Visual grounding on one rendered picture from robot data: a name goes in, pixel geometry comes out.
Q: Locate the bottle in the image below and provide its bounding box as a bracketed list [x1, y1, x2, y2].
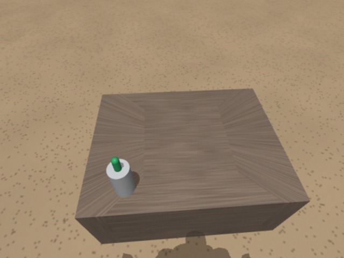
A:
[106, 157, 135, 198]

